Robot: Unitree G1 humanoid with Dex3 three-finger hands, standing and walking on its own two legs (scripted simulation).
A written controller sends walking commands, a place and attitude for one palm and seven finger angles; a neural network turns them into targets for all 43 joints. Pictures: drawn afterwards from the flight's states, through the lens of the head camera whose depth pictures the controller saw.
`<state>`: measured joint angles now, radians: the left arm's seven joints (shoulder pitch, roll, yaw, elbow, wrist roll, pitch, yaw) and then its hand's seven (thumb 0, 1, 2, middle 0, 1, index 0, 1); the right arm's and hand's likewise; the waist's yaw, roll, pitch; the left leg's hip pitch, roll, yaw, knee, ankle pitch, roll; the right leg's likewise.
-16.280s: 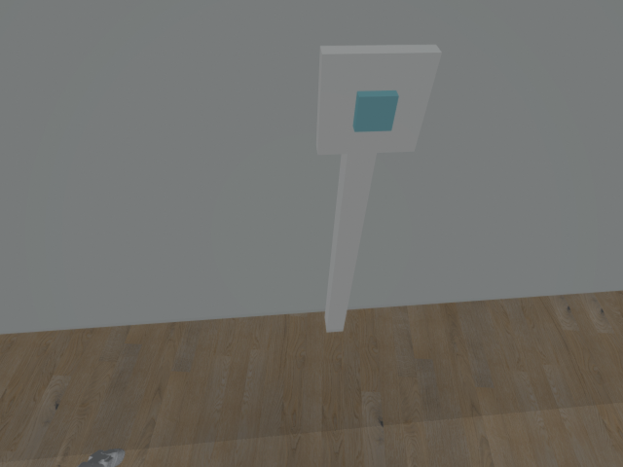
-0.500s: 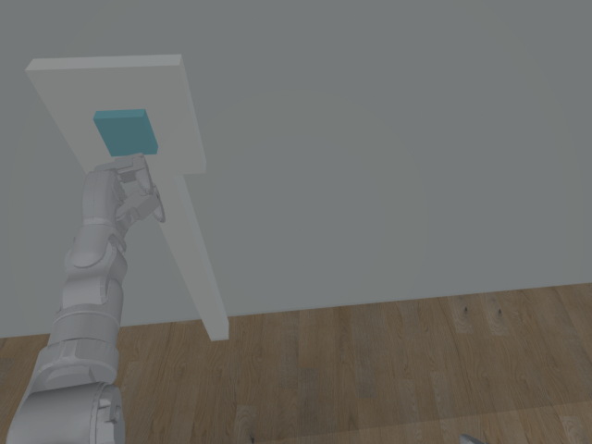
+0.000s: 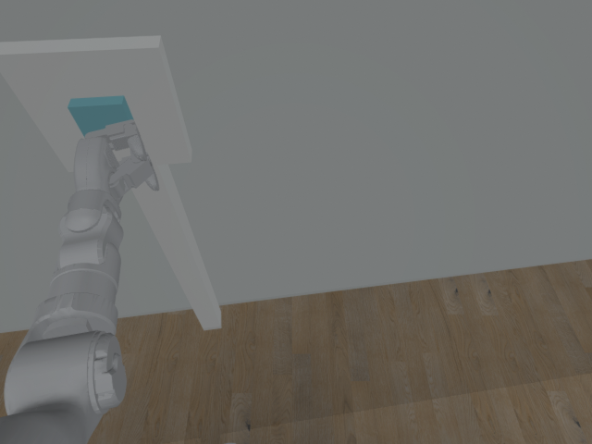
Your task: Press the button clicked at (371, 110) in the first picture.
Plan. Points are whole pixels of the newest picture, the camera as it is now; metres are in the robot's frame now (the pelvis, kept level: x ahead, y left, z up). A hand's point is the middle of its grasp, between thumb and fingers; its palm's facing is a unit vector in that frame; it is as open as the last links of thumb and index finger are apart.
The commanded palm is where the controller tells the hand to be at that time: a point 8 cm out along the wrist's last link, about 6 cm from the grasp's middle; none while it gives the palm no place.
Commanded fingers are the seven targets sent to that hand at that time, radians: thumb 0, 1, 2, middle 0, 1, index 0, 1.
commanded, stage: press the button with the knuckle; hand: left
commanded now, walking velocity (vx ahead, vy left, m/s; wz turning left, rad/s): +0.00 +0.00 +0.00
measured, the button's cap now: (106, 120) +0.51 +0.25 +0.15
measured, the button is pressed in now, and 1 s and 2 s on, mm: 0 13 0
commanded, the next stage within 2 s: hold the button down briefly in 0.60 s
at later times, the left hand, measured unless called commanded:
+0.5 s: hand (143, 157) +0.47 +0.20 +0.12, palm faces +0.12 -0.99 -0.01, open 2.9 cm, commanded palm +0.46 +0.26 +0.12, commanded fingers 0.00 0.90 0.90 -1.30 -1.50 -1.30 -1.50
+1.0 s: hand (140, 153) +0.48 +0.21 +0.12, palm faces +0.09 -1.00 -0.02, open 3.0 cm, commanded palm +0.47 +0.26 +0.12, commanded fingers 0.00 0.90 0.90 -1.30 -1.50 -1.30 -1.50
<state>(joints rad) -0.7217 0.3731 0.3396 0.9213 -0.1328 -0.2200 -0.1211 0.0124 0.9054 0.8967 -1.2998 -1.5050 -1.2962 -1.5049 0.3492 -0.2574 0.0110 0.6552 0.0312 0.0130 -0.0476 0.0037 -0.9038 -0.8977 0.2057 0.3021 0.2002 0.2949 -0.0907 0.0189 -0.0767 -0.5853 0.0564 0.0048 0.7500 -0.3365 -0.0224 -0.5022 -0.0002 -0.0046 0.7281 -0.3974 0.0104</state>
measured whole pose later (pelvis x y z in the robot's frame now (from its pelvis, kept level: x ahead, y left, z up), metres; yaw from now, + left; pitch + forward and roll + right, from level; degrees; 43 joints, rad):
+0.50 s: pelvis -0.01 -0.01 +0.00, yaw +0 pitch +11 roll -2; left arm -0.87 0.47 0.39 1.14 -0.08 -0.27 -0.16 0.00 0.80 0.92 -1.30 -1.50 -1.32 -1.50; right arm 0.36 -0.27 0.02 0.67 0.02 0.03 -0.05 0.00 -0.90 -0.90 0.21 0.30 0.20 0.29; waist -0.13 0.01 -0.07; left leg -0.65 0.07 -0.02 0.78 -0.32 -0.03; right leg -0.56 0.01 -0.02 0.75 -0.39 0.00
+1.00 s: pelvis -0.04 +0.00 -0.01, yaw +0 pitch +14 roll -3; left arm -1.03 0.57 0.39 1.29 -0.05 -0.29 -0.18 0.00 0.73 0.95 -1.30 -1.50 -1.40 -1.50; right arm 0.42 -0.27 0.04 0.67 0.01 -0.01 -0.06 0.00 -0.90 -0.90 0.21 0.30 0.20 0.29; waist -0.18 0.02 -0.07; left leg -0.77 0.07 -0.03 0.83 -0.30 -0.02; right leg -0.67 0.02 -0.03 0.79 -0.36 0.01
